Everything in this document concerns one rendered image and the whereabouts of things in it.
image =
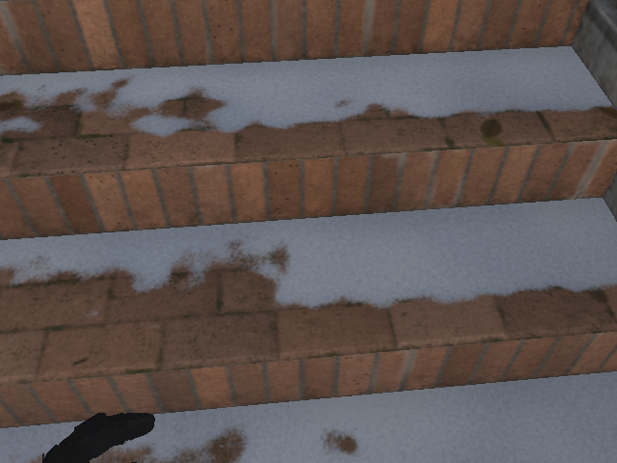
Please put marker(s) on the left robot hand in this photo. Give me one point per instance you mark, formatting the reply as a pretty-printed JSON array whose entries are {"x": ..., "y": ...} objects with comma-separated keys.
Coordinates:
[{"x": 97, "y": 434}]

